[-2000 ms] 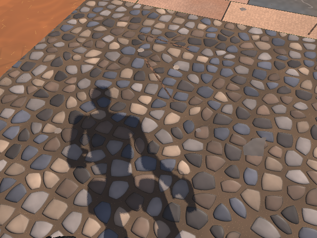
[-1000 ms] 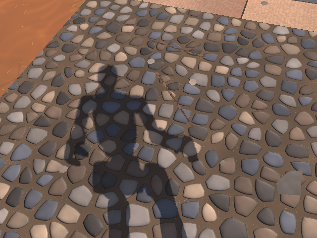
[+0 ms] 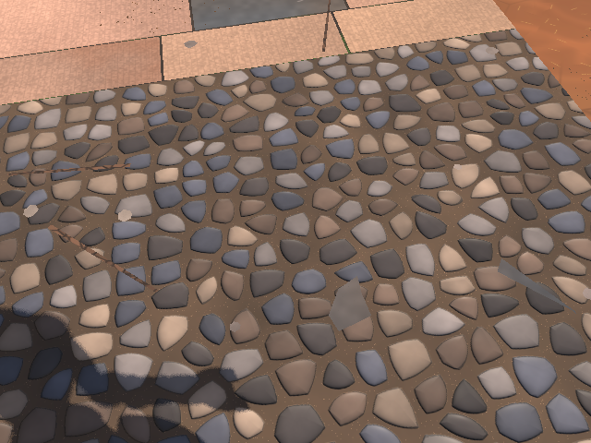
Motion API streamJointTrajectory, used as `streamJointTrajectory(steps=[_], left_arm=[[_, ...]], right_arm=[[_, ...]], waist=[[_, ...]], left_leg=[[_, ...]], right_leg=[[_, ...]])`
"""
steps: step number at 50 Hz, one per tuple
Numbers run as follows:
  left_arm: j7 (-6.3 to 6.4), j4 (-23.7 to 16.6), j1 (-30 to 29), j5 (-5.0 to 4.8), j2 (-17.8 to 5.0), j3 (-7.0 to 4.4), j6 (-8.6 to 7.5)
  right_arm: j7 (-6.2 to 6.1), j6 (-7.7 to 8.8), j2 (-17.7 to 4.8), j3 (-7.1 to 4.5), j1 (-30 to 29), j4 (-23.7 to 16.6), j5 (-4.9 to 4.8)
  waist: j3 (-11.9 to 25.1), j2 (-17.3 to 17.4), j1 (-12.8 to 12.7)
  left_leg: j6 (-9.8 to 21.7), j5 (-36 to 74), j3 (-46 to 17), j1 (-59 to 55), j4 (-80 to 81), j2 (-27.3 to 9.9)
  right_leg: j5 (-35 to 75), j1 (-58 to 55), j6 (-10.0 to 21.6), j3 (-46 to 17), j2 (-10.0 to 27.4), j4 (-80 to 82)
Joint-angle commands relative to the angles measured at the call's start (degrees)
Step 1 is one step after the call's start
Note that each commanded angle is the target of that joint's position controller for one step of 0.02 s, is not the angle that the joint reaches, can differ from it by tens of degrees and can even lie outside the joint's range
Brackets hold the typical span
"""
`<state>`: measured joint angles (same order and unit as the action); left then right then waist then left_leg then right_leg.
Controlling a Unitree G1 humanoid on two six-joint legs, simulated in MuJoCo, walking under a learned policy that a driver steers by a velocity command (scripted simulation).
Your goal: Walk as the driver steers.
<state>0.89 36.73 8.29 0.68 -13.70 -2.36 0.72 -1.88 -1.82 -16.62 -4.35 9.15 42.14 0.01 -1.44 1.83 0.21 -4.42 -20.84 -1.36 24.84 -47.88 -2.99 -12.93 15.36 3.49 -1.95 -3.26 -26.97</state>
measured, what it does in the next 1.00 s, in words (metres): steps on the spot: left foot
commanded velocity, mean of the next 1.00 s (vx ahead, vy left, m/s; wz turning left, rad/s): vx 0.02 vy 0.00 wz -0.04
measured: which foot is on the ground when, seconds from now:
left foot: up 0.00-0.08, down 0.10-1.00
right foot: down 0.00-1.00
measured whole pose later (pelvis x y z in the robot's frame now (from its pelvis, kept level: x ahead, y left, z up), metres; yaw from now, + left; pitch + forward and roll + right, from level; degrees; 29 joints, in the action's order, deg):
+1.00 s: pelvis +0.02 +0.03 -0.01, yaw -1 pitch -1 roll +0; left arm 1.9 54.3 13.8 -1.1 -12.3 -3.2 -0.8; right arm -2.2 1.9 -12.9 -1.9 15.8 53.4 -1.0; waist -0.2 0.0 0.3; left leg 1.8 -23.2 -0.5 12.2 -33.7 0.2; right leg -24.7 13.9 2.2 -3.1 -1.7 -35.4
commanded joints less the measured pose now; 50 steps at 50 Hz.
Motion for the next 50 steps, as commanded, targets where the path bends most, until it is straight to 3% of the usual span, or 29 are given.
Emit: streamJointTrajectory(steps=[1,3,4,5,6,7,8,9,12,19,43,45,47,48,50], left_arm=[[-0.23,-2.5,-0.66,0.08,-8.65,-2.23,-0.57],[-0.41,-1.8,-1.99,-0.41,-7.13,-1.45,-0.55],[-0.49,-1.01,-1.05,-0.54,-6.1,-1.02,-0.76],[-0.58,-0.41,0.9,0.19,-5.04,-0.66,-1.25],[-1.07,-0.07,3.68,0.87,-5.8,-1.05,-1.83],[-1.06,0.1,2.65,0.83,-5.3,-0.99,-1.86],[-0.94,0.19,-0.37,0.7,-6.76,-1.27,-1.58],[-0.71,-0.03,-1.73,0.4,-6.38,-1.39,-1.21],[-0.49,0.34,-1.06,0.28,-5.26,-1.32,-0.35],[-0.22,2.67,0.57,-0.04,-4.37,-1.47,-0.75],[1.26,12.93,2.38,-0.56,-4.07,-1.73,-0.65],[1.36,14.68,4.05,-1.01,-4.39,-1.97,-0.45],[1.43,14.69,4.03,-1.57,-4.82,-2.15,-1.04],[1.32,14.48,3.7,-1.89,-4.37,-2.0,-1.95],[0.65,13.99,1.7,-2.24,-2.96,-1.7,-4.18]], right_arm=[[0.18,0.99,-4.3,-0.66,-2.39,-4.25,-0.26],[0.47,1.49,-3.22,-0.31,-0.24,-3.27,-0.11],[0.71,1.87,-3.06,-0.01,0.91,-2.79,0.58],[0.65,2.21,-5.04,-0.16,1.86,-2.84,1.35],[0.53,2.26,-8.81,-0.95,1.41,-2.9,1.21],[0.96,2.35,-6.86,-0.79,-0.12,-2.16,0.58],[1.33,2.63,-4.26,-0.08,-1.28,-2.82,0.67],[1.3,2.91,-3.67,0.18,-1.47,-2.65,1.03],[1.03,3.73,-3.51,0.55,-0.06,-2.11,0.97],[0.32,3.5,-3.15,1.04,0.91,-1.5,0.73],[-0.14,3.38,-1.9,1.52,3.39,7.08,0.36],[-0.32,3.08,-2.32,1.26,5.09,8.63,-0.09],[-0.67,3.29,-3.12,1.04,5.25,8.46,-0.77],[-0.69,3.97,-3.34,1.02,6.23,8.52,-1.14],[-0.41,5.59,-5.21,0.37,9.66,9.72,-1.61]], waist=[[4.37,-9.99,-1.68],[3.76,-8.77,0.35],[3.99,-7.12,1.24],[5.67,-4.02,0.39],[5.99,2.84,-2.81],[6.07,6.83,-2.69],[4.16,4.74,-1.02],[3.79,3.67,-0.67],[2.73,1.73,-0.34],[2.44,-1.82,0.04],[0.69,-1.87,-0.06],[0.83,-1.63,-0.1],[-4.24,-0.8,0.01],[-6.25,-0.29,0.39],[-6.89,3.0,1.62]], left_leg=[[0.5,-1.38,0.12,-4.03,7.84,0.08],[1.48,5.36,0.83,-9.7,18.62,0.72],[2.26,13.72,0.02,-14.64,25.01,0.25],[3.35,23.35,-3.97,-19.68,24.89,-3.24],[5.39,27.9,-5.01,-20.75,21.4,-5.86],[7.12,16.66,-5.04,-14.59,21.99,-4.79],[6.59,11.44,-4.33,-11.82,23.08,-3.29],[5.63,10.13,-3.67,-10.81,23.24,-2.74],[4.6,10.59,-2.49,-11.01,22.23,-1.7],[4.9,11.42,-2.09,-11.92,21.18,-0.94],[4.88,11.6,-0.93,-11.98,23.04,0.81],[6.02,-3.54,0.04,-11.3,23.01,2.29],[8.76,-19.95,-2.94,-7.19,24.34,1.04],[10.26,-23.32,-5.73,-6.71,25.51,-0.63],[13.88,-24.72,-14.43,-10.72,29.44,-6.12]], right_leg=[[10.9,-3.55,10.0,-13.58,14.65,7.09],[9.17,-1.9,8.42,-13.69,13.3,5.66],[8.13,-0.28,6.24,-13.09,12.01,5.1],[4.64,1.52,3.26,-11.72,9.7,3.43],[0.21,3.11,1.06,-7.94,5.72,1.87],[-1.73,-0.79,-0.92,-4.39,3.36,2.01],[-1.42,-2.02,-1.58,-4.25,3.37,0.92],[-0.21,-2.26,-1.25,-4.3,3.58,0.35],[2.35,-1.52,-0.26,-5.35,4.26,0.59],[4.54,-1.39,-0.98,-5.17,4.29,0.3],[7.52,-4.21,-1.88,-4.18,4.31,1.13],[-9.13,-3.19,-1.02,-2.45,2.35,0.64],[-26.01,3.07,0.59,-2.8,2.17,0.13],[-27.52,5.7,1.15,-3.31,2.69,-0.55],[-20.62,10.28,0.71,-1.42,2.46,-5.9]])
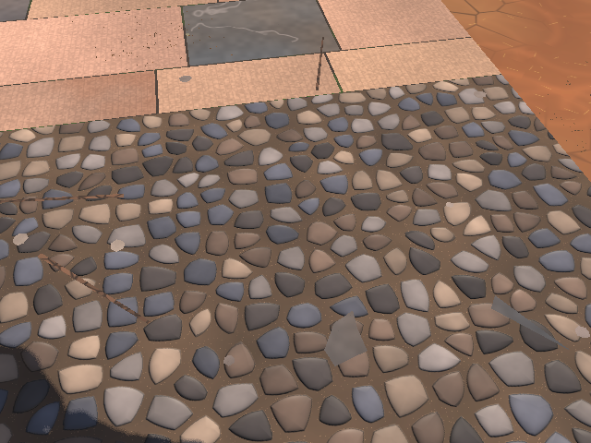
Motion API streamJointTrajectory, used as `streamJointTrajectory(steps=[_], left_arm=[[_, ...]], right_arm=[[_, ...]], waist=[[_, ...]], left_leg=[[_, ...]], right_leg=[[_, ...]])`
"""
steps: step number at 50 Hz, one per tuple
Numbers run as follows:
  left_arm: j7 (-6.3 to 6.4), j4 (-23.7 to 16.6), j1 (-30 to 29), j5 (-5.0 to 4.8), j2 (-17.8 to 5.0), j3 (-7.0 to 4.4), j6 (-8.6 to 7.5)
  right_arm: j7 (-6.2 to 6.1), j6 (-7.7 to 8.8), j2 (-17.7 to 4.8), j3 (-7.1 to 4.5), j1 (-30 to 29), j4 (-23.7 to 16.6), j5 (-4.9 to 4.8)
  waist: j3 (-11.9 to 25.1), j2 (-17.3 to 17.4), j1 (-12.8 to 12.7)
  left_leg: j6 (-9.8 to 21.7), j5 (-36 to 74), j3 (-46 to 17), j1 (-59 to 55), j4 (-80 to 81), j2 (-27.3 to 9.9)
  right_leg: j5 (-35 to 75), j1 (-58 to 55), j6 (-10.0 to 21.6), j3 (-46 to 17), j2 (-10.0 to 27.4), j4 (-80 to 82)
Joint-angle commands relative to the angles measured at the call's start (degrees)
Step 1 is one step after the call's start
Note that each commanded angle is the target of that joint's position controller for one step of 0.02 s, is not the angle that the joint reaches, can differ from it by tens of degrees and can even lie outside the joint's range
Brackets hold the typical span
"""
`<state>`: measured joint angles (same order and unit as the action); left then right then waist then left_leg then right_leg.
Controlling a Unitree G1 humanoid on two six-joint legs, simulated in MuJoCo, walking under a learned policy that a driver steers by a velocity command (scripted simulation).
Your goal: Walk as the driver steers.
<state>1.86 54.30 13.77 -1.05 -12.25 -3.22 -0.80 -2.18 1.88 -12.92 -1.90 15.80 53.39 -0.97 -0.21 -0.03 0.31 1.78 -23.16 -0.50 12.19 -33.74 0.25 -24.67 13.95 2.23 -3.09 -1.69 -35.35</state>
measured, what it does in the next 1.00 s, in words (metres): walks ahead: left foot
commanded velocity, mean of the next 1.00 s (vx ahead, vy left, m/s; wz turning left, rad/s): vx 0.43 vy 0.00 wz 0.00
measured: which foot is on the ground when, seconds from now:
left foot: down 0.00-0.12, up 0.14-0.52, down 0.54-1.00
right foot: down 0.00-0.56, up 0.58-1.00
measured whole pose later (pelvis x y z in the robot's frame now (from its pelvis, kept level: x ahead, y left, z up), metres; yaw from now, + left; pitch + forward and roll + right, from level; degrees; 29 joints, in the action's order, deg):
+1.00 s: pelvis +0.46 +0.03 +0.01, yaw +0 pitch +1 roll +2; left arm -0.6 47.9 3.0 -0.7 -14.5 -2.3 -4.8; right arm 0.2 4.8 -14.7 -2.1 21.2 55.4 -0.7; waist -0.5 -2.1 4.7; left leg 3.5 -13.6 2.4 -1.4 -10.6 4.7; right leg 5.5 37.0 0.0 -1.6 6.3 -33.6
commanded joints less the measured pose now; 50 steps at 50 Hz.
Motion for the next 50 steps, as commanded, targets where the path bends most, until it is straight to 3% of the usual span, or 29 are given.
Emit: streamJointTrajectory(steps=[1,2,3,4,5,6,7,8,9,10,12,14,18,20,23,25,26,27,28,29,30,31,32,33,34,37,42,46,50], left_arm=[[-0.81,-3.86,-4.85,-0.6,-3.23,-0.63,-3.59],[-1.24,-4.08,-5.58,-0.74,-3.1,-0.57,-4.2],[-1.61,-3.86,-5.28,-0.77,-3.44,-0.62,-4.58],[-1.9,-2.96,-2.88,-1.03,-2.95,-0.52,-4.82],[-2.0,-0.72,1.97,-1.13,-3.26,-0.78,-4.94],[-1.97,1.89,7.7,-0.94,-5.41,-1.6,-4.96],[-1.79,4.32,15.14,-0.79,-10.07,-3.0,-5.08],[-2.44,4.57,19.57,-0.28,-14.35,-3.85,-5.48],[-2.61,3.69,16.38,0.83,-9.68,-2.26,-5.91],[-2.7,2.73,14.01,0.98,-7.33,-1.47,-6.15],[-2.85,1.99,11.44,0.58,-6.39,-0.63,-5.61],[-2.49,2.62,12.54,0.7,-4.43,0.29,-4.48],[-0.81,1.91,11.81,0.87,-7.87,0.24,-3.84],[-0.56,2.49,13.59,0.52,-9.89,-0.17,-4.24],[-0.62,3.23,13.61,-0.44,-10.24,-0.59,-4.48],[-0.74,2.94,12.32,0.06,-11.27,-1.06,-3.92],[-0.8,2.7,11.61,0.52,-11.53,-1.2,-3.35],[-0.82,2.23,11.25,0.99,-10.77,-0.9,-2.8],[-0.86,0.76,12.44,2.13,-8.23,0.11,-2.64],[-1.57,1.11,20.79,1.12,0.83,2.36,-3.82],[-1.93,1.13,16.13,-0.46,-5.67,0.97,-5.28],[-2.06,-1.22,9.68,-1.83,-9.13,-0.04,-6.08],[-1.58,-2.03,6.6,-1.49,-9.25,-0.04,-6.4],[-1.14,-2.23,5.54,-0.58,-8.88,-0.46,-6.17],[-1.04,-2.06,7.04,-0.2,-7.87,-0.54,-5.47],[-0.78,-2.63,6.65,0.09,-6.23,-0.58,-3.71],[-0.91,-6.83,-4.51,1.09,-6.58,-0.68,-3.84],[-1.86,-9.2,-12.75,0.59,-5.26,0.17,-4.59],[-3.33,-12.01,-18.89,0.05,-5.55,0.68,-5.15]], right_arm=[[0.12,2.33,-10.4,-2.6,4.38,-0.82,-0.59],[0.33,2.46,-11.28,-2.89,4.04,-0.82,-0.6],[0.51,2.44,-11.02,-2.8,2.9,-1.36,-0.64],[0.77,2.35,-10.99,-2.65,0.49,-2.12,-0.78],[1.06,2.09,-10.2,-2.35,-3.01,-3.26,-1.04],[1.16,2.07,-8.41,-1.82,-6.1,-4.53,-1.0],[1.2,2.86,-4.96,-0.93,-8.78,-6.49,-0.8],[0.98,4.1,-5.53,-1.05,-8.99,-8.15,-0.78],[1.28,4.66,-8.05,-1.74,-7.72,-7.63,-1.43],[1.89,4.97,-7.43,-1.58,-5.71,-6.66,-1.9],[2.55,5.12,-6.86,-1.67,-7.52,-6.83,-1.1],[3.51,4.74,-5.03,-1.4,-8.96,-7.43,-0.44],[4.19,4.13,-1.8,0.33,-18.59,-11.32,-0.02],[4.19,3.88,-3.05,0.3,-21.08,-12.48,-0.4],[4.39,3.73,-5.95,-0.33,-22.04,-13.56,-0.78],[4.43,3.84,-8.24,-1.43,-17.88,-12.77,-0.57],[4.2,3.67,-9.84,-2.44,-11.78,-11.07,-0.58],[3.8,3.31,-11.68,-3.66,-2.23,-8.1,-0.8],[3.18,2.93,-15.52,-4.64,7.57,-6.05,-0.14],[4.03,3.0,-17.57,-4.63,9.74,-4.62,0.67],[4.23,3.3,-11.93,-3.15,6.7,-5.01,0.29],[4.2,3.7,-9.98,-2.55,1.13,-5.74,0.14],[4.34,4.11,-9.37,-2.26,-3.69,-6.65,0.47],[4.58,4.49,-8.33,-2.03,-6.18,-6.85,1.16],[4.67,4.81,-7.22,-1.69,-7.2,-6.59,1.78],[4.54,5.25,-6.98,-1.52,-5.57,-4.84,1.21],[2.62,4.54,-9.93,-2.03,-0.03,-2.75,1.01],[2.04,3.97,-10.82,-2.02,4.58,-0.97,0.29],[1.98,2.68,-11.06,-2.17,8.66,1.09,0.1]], waist=[[-7.36,8.27,1.61],[-7.88,9.78,1.3],[-8.01,9.27,0.61],[-8.05,9.74,-1.3],[-7.4,8.97,-4.0],[-6.11,5.67,-6.29],[-4.18,-7.23,-8.17],[-2.5,-17.0,-9.31],[-3.54,-9.37,-6.65],[-3.78,-6.08,-4.86],[-4.57,-3.06,-3.57],[-4.01,-4.77,-3.2],[-6.87,-4.13,-4.37],[-7.34,-5.69,-4.56],[-7.97,-5.84,-2.82],[-3.75,-6.61,0.35],[0.63,-7.1,3.66],[6.16,-6.43,8.03],[13.86,1.2,10.32],[22.78,18.41,4.78],[16.75,12.29,6.15],[7.48,8.62,4.85],[3.75,2.55,2.85],[1.72,1.31,1.0],[2.02,3.12,-1.02],[0.01,3.83,-2.31],[-3.01,1.84,0.29],[-3.89,1.94,3.35],[-5.19,2.01,5.05]], left_leg=[[10.06,-23.15,-21.79,-0.4,19.18,-13.71],[11.99,-22.29,-26.26,-0.1,21.84,-16.96],[12.26,-20.34,-26.62,1.92,22.75,-17.43],[11.23,-18.15,-24.04,4.78,21.82,-16.3],[8.83,-14.14,-18.65,9.65,19.41,-12.85],[5.63,-6.65,-12.06,14.21,12.76,-8.37],[1.02,2.49,-0.69,22.73,-5.39,-0.57],[-0.69,-4.52,0.38,32.64,-21.34,2.49],[0.18,-7.66,-3.84,38.0,-31.0,0.02],[1.53,-3.51,-5.02,39.97,-34.32,-1.91],[2.25,4.37,-3.14,41.74,-32.59,-5.53],[1.02,8.85,-0.51,37.74,-28.22,-6.51],[-1.88,19.71,3.61,27.37,-9.33,-4.02],[-1.76,23.56,4.06,21.35,-2.77,-2.5],[0.62,24.65,1.9,19.67,2.48,-2.42],[2.74,22.04,2.6,13.66,2.69,-0.64],[4.09,20.16,3.78,5.96,2.05,1.08],[5.65,19.6,4.19,-6.43,2.09,1.63],[9.06,15.72,-9.5,-23.98,1.07,-9.68],[17.91,-3.21,-39.56,-37.08,12.66,-22.2],[15.28,-9.32,-43.93,-31.61,19.49,-20.52],[12.93,-5.96,-34.95,-22.71,20.29,-19.37],[12.0,2.58,-27.69,-13.67,21.42,-17.54],[11.48,9.51,-21.94,-7.06,22.52,-15.38],[11.07,12.24,-18.07,-3.45,23.94,-13.52],[12.21,14.54,-12.53,1.23,27.45,-11.93],[11.73,18.61,-8.35,-2.09,29.24,-11.33],[9.91,20.3,-4.53,-4.66,28.71,-10.16],[9.91,23.13,-4.81,-13.18,25.06,-13.07]], right_leg=[[-2.77,12.87,1.33,2.75,-0.07,-2.28],[0.32,12.86,1.59,3.65,0.46,-4.0],[0.16,10.38,2.42,3.29,1.12,-3.38],[-0.31,5.36,3.36,3.88,1.06,1.38],[2.15,-4.22,3.92,4.11,0.61,7.94],[5.09,-12.14,4.2,0.16,2.09,10.97],[-0.49,-20.83,8.05,-15.65,10.04,17.72],[5.31,-27.57,14.68,-34.75,20.86,23.81],[9.98,-27.97,15.49,-34.2,22.36,22.49],[13.25,-28.08,13.91,-28.56,20.73,21.92],[21.61,-26.55,10.68,-19.11,18.27,23.38],[28.5,-22.79,8.8,-11.75,14.95,24.92],[28.0,-10.42,8.13,-3.88,11.05,29.21],[25.89,-8.2,8.13,-3.39,11.98,31.33],[29.66,-13.31,7.02,-2.78,14.95,29.87],[46.46,-17.7,5.45,-1.41,15.73,22.8],[56.06,-17.94,4.47,-0.05,14.68,14.92],[58.28,-13.69,2.98,1.61,12.2,3.22],[39.35,0.11,1.54,3.16,8.6,-15.75],[-5.18,18.01,-1.15,-0.08,-2.53,-35.18],[-6.7,23.84,0.22,-5.82,0.06,-42.12],[-1.31,27.38,1.28,-3.86,2.97,-42.89],[4.59,24.59,1.49,-2.69,6.12,-40.3],[7.96,21.82,1.32,-2.25,8.15,-37.36],[9.97,18.14,1.3,-2.83,9.78,-35.43],[11.42,17.88,0.11,-1.67,10.91,-30.12],[25.46,26.4,-2.59,-0.67,11.01,-13.73],[32.96,23.39,-2.76,2.05,8.3,-1.23],[29.03,25.44,-1.71,2.26,6.94,4.58]])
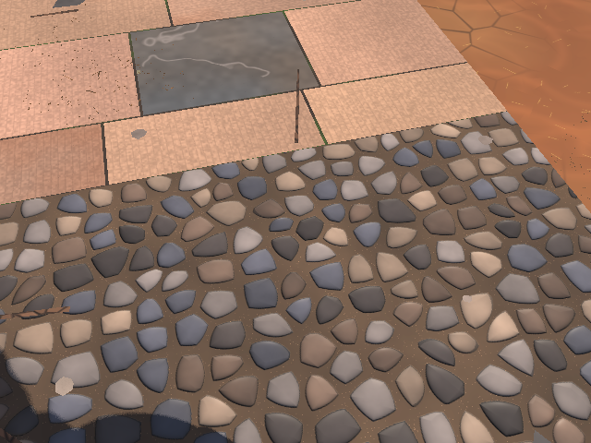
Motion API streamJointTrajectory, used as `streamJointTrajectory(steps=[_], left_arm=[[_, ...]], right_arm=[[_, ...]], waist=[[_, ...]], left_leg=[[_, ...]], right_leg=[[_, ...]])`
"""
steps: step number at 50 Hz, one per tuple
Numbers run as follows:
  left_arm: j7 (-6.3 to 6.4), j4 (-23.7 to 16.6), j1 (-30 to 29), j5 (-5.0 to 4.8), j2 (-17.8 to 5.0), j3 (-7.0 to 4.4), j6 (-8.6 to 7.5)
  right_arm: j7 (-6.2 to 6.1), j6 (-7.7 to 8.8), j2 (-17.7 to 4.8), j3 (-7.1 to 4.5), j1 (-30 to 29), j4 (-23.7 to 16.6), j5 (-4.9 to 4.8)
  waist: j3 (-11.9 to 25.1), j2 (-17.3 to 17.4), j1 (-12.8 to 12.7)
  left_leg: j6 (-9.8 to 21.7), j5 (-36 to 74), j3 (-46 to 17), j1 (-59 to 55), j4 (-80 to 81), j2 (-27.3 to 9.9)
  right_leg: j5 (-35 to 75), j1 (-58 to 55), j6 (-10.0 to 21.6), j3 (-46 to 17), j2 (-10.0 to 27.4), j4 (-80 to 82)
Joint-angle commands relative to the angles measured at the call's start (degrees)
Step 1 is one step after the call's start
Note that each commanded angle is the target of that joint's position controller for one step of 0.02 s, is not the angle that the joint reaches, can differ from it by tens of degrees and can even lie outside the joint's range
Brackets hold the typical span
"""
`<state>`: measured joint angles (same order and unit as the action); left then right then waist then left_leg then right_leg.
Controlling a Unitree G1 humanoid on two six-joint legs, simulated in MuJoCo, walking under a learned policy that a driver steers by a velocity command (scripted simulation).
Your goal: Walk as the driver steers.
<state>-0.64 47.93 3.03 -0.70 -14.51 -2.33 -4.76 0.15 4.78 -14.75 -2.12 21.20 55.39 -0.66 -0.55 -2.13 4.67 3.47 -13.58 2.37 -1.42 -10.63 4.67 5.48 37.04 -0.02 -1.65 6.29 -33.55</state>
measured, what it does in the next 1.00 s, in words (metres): walks ahead, turning left: right foot, then left foot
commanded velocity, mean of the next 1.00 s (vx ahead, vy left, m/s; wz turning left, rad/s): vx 0.50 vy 0.00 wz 0.39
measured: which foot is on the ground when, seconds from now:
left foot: down 0.00-0.14, up 0.16-0.64, down 0.66-1.00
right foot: up 0.00-0.10, down 0.12-0.68, up 0.70-1.00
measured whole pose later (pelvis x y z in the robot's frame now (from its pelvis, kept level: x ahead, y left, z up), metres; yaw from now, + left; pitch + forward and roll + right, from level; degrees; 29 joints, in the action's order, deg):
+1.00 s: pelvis +0.56 +0.06 +0.00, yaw +26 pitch +2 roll -1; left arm 0.1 42.7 1.9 0.4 -16.6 -3.2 -5.7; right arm -0.4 2.8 -15.3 -4.2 18.7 43.4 -1.1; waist -1.8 -2.2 3.5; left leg 5.3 -13.0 -7.2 8.1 -19.6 6.5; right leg 0.1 37.6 -3.5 -5.8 4.9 -37.7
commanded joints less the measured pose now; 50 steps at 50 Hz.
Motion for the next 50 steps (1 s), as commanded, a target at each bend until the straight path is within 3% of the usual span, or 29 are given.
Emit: streamJointTrajectory(steps=[1,3,4,5,6,7,8,9,10,11,12,14,17,22,27,30,32,33,34,35,36,37,38,39,40,42,44,47,50], left_arm=[[-1.22,-6.29,-8.8,-0.38,-3.67,-0.21,-1.38],[-1.76,-6.56,-7.25,-0.48,-5.13,-0.58,-1.68],[-1.79,-5.9,-4.01,-0.46,-6.46,-1.16,-1.8],[-1.59,-3.72,3.45,-0.38,-8.44,-2.33,-1.87],[-1.08,-0.76,14.43,0.04,-11.84,-3.72,-1.84],[-0.65,0.72,22.53,1.11,-17.76,-5.32,-1.41],[-0.62,1.12,23.56,0.62,-13.35,-4.09,-1.02],[-0.42,0.53,19.15,0.42,-10.12,-2.91,-1.02],[-0.24,-0.58,14.14,0.49,-8.31,-2.31,-1.06],[-0.43,-0.74,10.4,0.65,-6.19,-1.69,-1.32],[-0.57,-0.79,8.08,1.03,-4.74,-1.27,-1.87],[-0.78,0.02,6.96,1.49,-4.54,-1.4,-2.43],[-0.17,1.49,8.18,1.94,-6.28,-1.99,-2.82],[1.3,2.3,9.93,1.56,-8.16,-2.28,-2.28],[1.86,4.26,15.23,0.37,-9.83,-3.02,-0.13],[2.29,3.45,13.72,-0.03,-11.74,-3.68,1.33],[2.76,2.6,12.3,-0.09,-13.01,-4.03,2.31],[2.92,1.95,11.66,-0.15,-12.72,-3.78,2.35],[2.55,-0.02,14.27,1.58,-7.26,-2.18,1.47],[1.53,-2.55,16.03,1.0,-3.54,-0.58,-1.13],[0.57,-3.93,8.76,-1.16,-8.54,-1.76,-3.2],[0.24,-5.0,6.14,-2.04,-8.86,-1.73,-4.22],[0.71,-4.3,6.32,-0.92,-8.28,-1.78,-4.43],[1.08,-3.84,6.75,0.39,-9.18,-2.44,-3.91],[0.98,-3.89,7.82,0.76,-9.26,-2.7,-3.04],[1.04,-4.57,8.22,1.42,-7.77,-2.57,-1.76],[1.3,-6.15,4.7,1.74,-6.59,-2.21,-1.19],[1.03,-8.27,-1.78,1.48,-4.95,-1.48,-1.38],[0.33,-10.2,-6.45,0.56,-5.18,-1.33,-1.87]], right_arm=[[-0.44,-0.59,-9.53,-2.11,3.53,-0.65,-0.24],[-0.61,-1.18,-10.3,-2.46,2.8,-0.67,-0.31],[-0.66,-1.43,-10.89,-2.61,1.69,-0.99,-0.28],[-0.64,-1.76,-10.59,-2.43,0.47,-1.36,-0.16],[-0.7,-1.76,-8.92,-1.6,0.22,-2.43,0.45],[0.01,-0.62,-2.47,0.44,6.33,-3.58,0.73],[0.15,0.72,-2.79,0.56,6.24,-2.32,-0.16],[0.31,1.56,-8.92,-1.21,0.97,-3.77,-2.09],[0.12,1.75,-9.35,-1.41,-2.78,-4.88,-2.67],[-0.26,1.39,-8.49,-1.57,-4.59,-5.06,-2.02],[-0.59,0.46,-7.78,-2.05,-3.71,-4.74,-1.44],[-0.58,-1.27,-4.58,-1.77,-1.01,-3.88,-1.3],[-0.75,-2.25,-4.12,-2.07,-3.76,-5.72,-1.07],[0.77,-1.53,-2.83,-1.62,-12.48,-9.2,-0.32],[2.68,-1.53,-2.14,-1.0,-20.74,-14.28,-0.41],[3.66,-1.78,-4.02,-1.88,-19.56,-16.19,-0.62],[3.54,-2.1,-7.6,-3.95,-9.79,-14.74,-0.95],[2.66,-2.27,-11.19,-5.98,-0.35,-12.46,-1.04],[1.23,-2.84,-16.96,-7.53,4.37,-11.28,-1.04],[1.56,-1.99,-18.69,-7.16,2.33,-13.47,-0.61],[1.76,-1.45,-13.68,-5.77,2.58,-13.52,-0.16],[1.65,-0.91,-11.13,-5.15,0.03,-13.6,-0.25],[1.67,-0.64,-9.61,-4.69,-4.28,-14.41,-0.45],[1.54,-0.56,-7.59,-4.05,-7.46,-15.4,-0.26],[1.29,-0.59,-7.05,-3.71,-8.72,-16.23,0.25],[0.74,-0.4,-8.29,-4.02,-8.27,-16.41,0.0],[-0.14,-0.42,-10.03,-4.51,-6.52,-16.16,-0.17],[-0.95,-1.06,-10.41,-4.66,-4.2,-15.8,-0.55],[-1.07,-1.52,-10.62,-4.72,-1.59,-15.09,-0.71]], waist=[[-4.78,4.5,0.41],[-3.34,5.84,-1.37],[-1.17,6.91,-3.46],[3.37,6.89,-7.56],[11.26,5.55,-11.85],[20.97,-6.56,-11.12],[24.85,-10.57,-11.9],[15.36,-6.99,-11.74],[9.19,-4.06,-9.85],[4.42,-1.46,-8.13],[2.33,-2.83,-5.96],[0.91,-3.4,-3.99],[-1.31,-1.64,-3.55],[-3.12,-0.32,-6.01],[-5.36,0.87,-8.78],[-2.61,-1.42,-6.18],[3.56,-2.85,-0.24],[8.34,-0.79,4.66],[13.0,10.96,3.03],[21.03,16.35,-0.84],[18.21,9.18,2.6],[11.02,6.85,1.41],[6.75,1.43,-1.72],[4.5,1.61,-3.67],[3.9,2.8,-5.17],[3.24,3.21,-6.0],[1.82,3.48,-5.27],[0.87,5.56,-2.68],[0.52,7.14,-0.51]], left_leg=[[7.95,15.29,-8.06,-1.65,0.57,-18.5],[7.0,22.17,-8.39,-4.37,-2.85,-19.69],[6.31,31.2,-7.76,-4.63,-6.63,-19.24],[5.05,40.05,-5.66,-3.17,-15.19,-16.88],[3.27,36.4,-3.5,5.23,-28.64,-13.97],[-1.36,13.49,-0.12,30.45,-52.05,-5.19],[-1.42,-18.69,-8.1,39.6,-62.21,-1.33],[-0.24,-16.62,-10.84,44.59,-66.26,-4.74],[0.19,-11.13,-9.0,44.31,-64.5,-8.12],[-0.17,-6.84,-8.2,42.5,-60.49,-10.12],[-0.36,-3.61,-8.66,39.1,-57.33,-11.95],[-1.14,-0.68,-8.46,35.12,-56.2,-12.51],[-2.21,5.58,-9.67,39.51,-51.79,-12.5],[-2.38,18.97,-5.27,39.31,-34.2,-11.36],[-0.4,14.79,-1.87,44.38,-26.56,-10.59],[2.26,6.58,2.49,38.32,-25.54,-6.83],[5.07,2.96,5.1,24.28,-24.73,-2.13],[7.5,6.12,2.53,8.9,-20.48,-1.12],[12.8,5.45,-18.65,-8.91,-19.36,-13.62],[23.53,-2.13,-50.87,-21.33,-9.13,-24.44],[20.05,-2.27,-46.51,-20.59,-5.94,-23.16],[17.49,1.28,-37.08,-13.27,-6.1,-21.03],[15.15,6.6,-30.41,-4.15,-5.9,-18.19],[13.98,12.18,-25.9,2.45,-5.0,-16.16],[13.82,14.99,-24.21,6.67,-3.66,-15.05],[14.34,20.37,-21.46,11.07,-2.35,-13.92],[13.67,22.09,-18.56,13.6,-1.75,-12.39],[10.65,17.43,-15.73,15.58,-2.78,-9.13],[9.02,11.87,-17.88,15.5,-3.91,-9.53]], right_leg=[[-3.3,2.4,1.22,0.71,-1.32,3.81],[-7.92,-1.23,2.8,1.38,-2.53,5.45],[-9.82,-6.74,3.85,2.7,-4.15,6.05],[-9.19,-17.18,5.5,4.34,-6.03,7.49],[-7.44,-34.41,8.41,0.61,-2.37,4.91],[-14.27,-60.13,17.23,-24.04,13.36,5.57],[-19.77,-63.22,19.34,-39.48,18.0,14.17],[-22.14,-55.37,15.9,-31.47,16.17,15.74],[-19.79,-46.31,13.68,-22.75,14.09,17.42],[-17.11,-38.29,12.35,-16.77,11.58,20.33],[-14.97,-33.15,10.82,-11.92,9.44,22.55],[-10.76,-27.47,10.64,-6.12,7.85,25.52],[-3.85,-26.87,11.04,0.41,7.5,27.09],[-1.2,-29.57,9.27,8.56,6.07,28.27],[4.74,-41.89,8.82,11.09,10.06,24.14],[25.63,-45.31,7.1,13.41,10.8,15.97],[38.81,-43.34,5.47,14.83,9.43,0.72],[31.71,-35.24,3.24,15.66,6.86,-13.14],[-4.98,-15.39,0.32,15.46,0.97,-32.82],[-40.38,2.18,-1.36,2.62,-10.31,-47.72],[-37.1,8.94,0.11,-4.52,-6.63,-49.1],[-31.86,10.41,1.48,-3.7,-4.02,-45.31],[-27.79,7.02,1.47,-3.38,-1.37,-39.56],[-25.48,3.01,0.93,-3.22,0.13,-34.96],[-23.96,-0.37,0.3,-3.4,0.83,-33.15],[-22.12,-2.17,-1.66,-2.25,0.68,-28.46],[-16.77,-1.34,-3.38,-1.24,-0.28,-21.3],[-5.35,-3.94,-4.06,-0.73,-3.0,-7.11],[0.31,-7.58,-3.72,-0.65,-5.38,0.96]])
Keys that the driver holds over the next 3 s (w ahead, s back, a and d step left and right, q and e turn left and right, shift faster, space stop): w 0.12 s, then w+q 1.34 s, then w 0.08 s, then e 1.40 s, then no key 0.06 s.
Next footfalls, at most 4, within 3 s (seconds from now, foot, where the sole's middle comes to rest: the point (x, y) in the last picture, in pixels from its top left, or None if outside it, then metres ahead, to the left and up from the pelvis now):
0.12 right None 0.26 -0.14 -0.78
0.66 left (234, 433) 0.53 0.12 -0.78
1.14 right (259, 300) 0.87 0.05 -0.78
1.66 left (109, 303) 0.89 0.44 -0.78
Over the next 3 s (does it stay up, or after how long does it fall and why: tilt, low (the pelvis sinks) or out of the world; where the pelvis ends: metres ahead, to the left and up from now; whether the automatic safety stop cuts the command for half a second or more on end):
stays up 0.95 0.31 -0.01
